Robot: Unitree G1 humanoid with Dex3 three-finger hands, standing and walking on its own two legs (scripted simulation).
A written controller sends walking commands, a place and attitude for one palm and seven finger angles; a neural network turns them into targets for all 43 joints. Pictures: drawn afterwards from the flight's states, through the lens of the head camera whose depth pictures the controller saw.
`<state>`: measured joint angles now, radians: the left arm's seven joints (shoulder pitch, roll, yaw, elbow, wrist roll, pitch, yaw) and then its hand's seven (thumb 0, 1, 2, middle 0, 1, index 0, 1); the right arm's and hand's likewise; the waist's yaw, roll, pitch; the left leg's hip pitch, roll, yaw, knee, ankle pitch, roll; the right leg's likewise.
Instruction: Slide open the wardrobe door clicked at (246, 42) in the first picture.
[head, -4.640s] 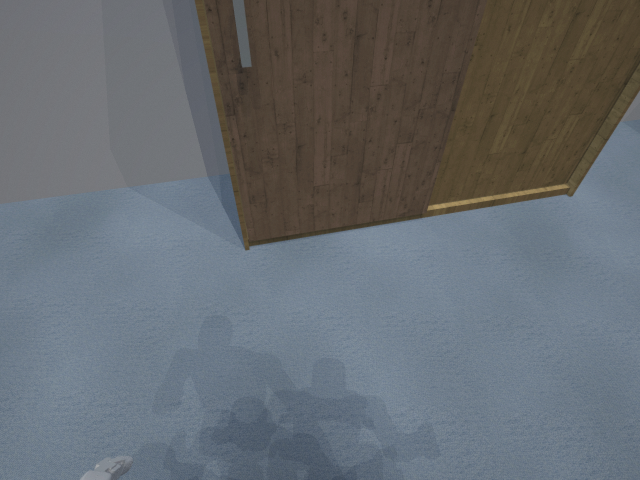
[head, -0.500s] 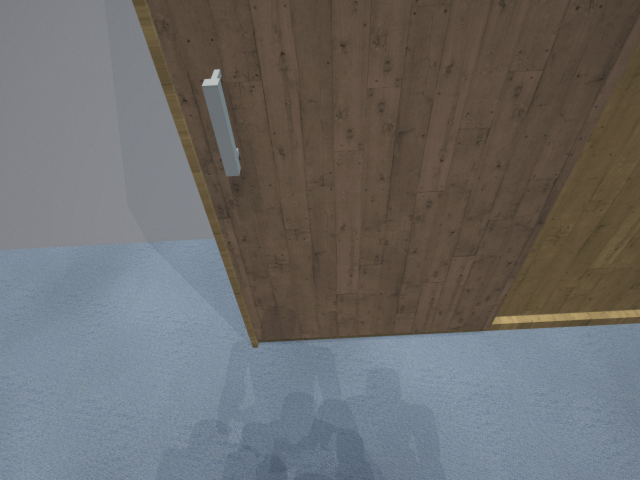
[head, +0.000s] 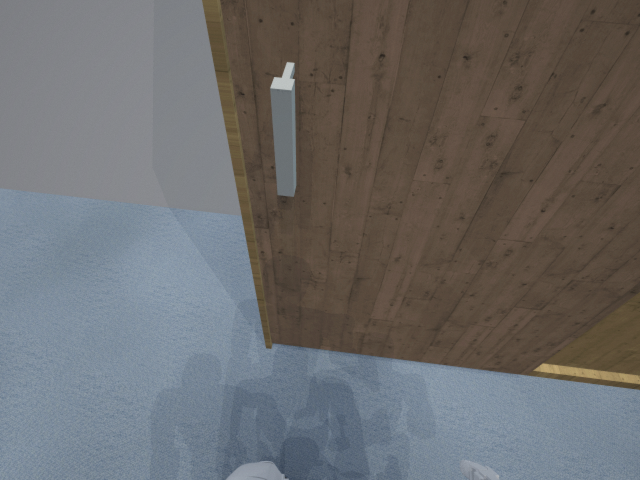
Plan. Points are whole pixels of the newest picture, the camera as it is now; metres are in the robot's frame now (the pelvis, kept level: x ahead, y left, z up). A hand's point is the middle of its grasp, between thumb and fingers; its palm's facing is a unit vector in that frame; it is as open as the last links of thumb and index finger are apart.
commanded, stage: come to a stop and stand still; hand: left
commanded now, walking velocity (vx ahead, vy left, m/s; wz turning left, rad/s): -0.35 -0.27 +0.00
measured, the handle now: (288, 133) +0.53 +0.12 +0.13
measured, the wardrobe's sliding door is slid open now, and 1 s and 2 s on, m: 0.00 0.00 0.00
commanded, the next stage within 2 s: none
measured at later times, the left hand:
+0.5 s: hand (218, 474) +0.14 +0.16 -0.14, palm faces -0.03 -0.96 -0.29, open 7.4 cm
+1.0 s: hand out of the picture -0.03 +0.17 -0.16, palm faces +0.09 -0.97 -0.23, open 7.4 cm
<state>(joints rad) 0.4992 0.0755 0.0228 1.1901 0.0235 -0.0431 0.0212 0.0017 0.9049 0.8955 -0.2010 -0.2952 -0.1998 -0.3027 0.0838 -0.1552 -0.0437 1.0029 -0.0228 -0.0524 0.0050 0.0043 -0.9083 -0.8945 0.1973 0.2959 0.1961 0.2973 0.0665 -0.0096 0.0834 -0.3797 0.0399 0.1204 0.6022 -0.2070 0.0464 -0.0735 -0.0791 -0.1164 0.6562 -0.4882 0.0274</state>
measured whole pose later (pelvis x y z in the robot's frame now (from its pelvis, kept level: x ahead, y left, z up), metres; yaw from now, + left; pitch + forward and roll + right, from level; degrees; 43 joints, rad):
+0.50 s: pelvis +0.02 -0.04 +0.00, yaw -3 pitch -2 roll +1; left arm 0.14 0.20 0.06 0.94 0.03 0.02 0.03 0.00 0.91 0.90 -0.19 -0.29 -0.19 -0.30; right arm 0.23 -0.19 -0.07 1.04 -0.02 0.03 -0.03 0.00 -0.91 -0.89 0.20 0.30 0.20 0.30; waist -0.03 0.02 0.08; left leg -0.31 0.09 0.14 0.58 -0.23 -0.02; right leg -0.26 -0.06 -0.04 0.58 -0.29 0.02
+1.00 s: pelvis -0.02 -0.02 +0.01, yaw -1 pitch -1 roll +1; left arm 0.30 0.19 0.06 1.07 0.02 0.04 0.02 0.00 0.91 0.90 -0.20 -0.30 -0.20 -0.30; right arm 0.23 -0.20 -0.05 1.02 -0.01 0.01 -0.02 0.00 -0.91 -0.89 0.20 0.30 0.20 0.30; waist 0.04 -0.01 0.03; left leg -0.17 0.02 0.04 0.48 -0.31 -0.02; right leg -0.32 -0.09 -0.04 0.55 -0.25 0.03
